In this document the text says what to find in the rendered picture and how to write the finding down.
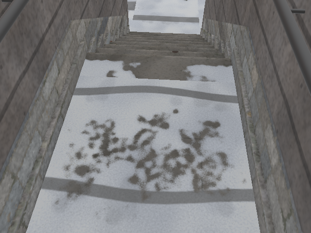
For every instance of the stairs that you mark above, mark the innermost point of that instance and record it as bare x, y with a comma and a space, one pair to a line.
165, 44

